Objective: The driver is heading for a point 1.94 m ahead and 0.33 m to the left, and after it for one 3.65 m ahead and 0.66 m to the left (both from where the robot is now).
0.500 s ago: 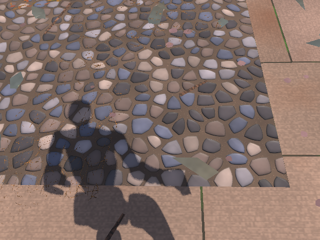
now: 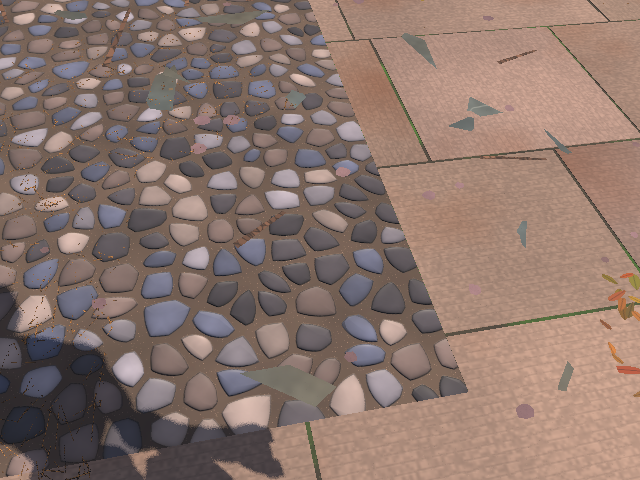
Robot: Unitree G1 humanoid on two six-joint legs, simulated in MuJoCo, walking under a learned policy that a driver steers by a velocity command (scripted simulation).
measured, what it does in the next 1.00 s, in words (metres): walks ahead: right foot, then left foot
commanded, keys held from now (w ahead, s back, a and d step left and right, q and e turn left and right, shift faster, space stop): w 1.00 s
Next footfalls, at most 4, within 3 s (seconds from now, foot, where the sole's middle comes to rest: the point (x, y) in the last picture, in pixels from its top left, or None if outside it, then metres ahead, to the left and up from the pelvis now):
0.28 right None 0.13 -0.15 -0.78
0.76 left None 0.47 0.08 -0.78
1.26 right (375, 375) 0.75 -0.15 -0.78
1.60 left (266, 390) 0.71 0.10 -0.78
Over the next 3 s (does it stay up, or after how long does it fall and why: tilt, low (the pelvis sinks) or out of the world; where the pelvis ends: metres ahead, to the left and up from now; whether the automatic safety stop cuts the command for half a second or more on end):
stays up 0.98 0.01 -0.03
